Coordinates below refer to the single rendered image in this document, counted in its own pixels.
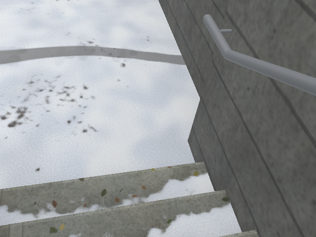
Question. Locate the stairs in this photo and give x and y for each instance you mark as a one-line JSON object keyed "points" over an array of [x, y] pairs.
{"points": [[172, 201]]}

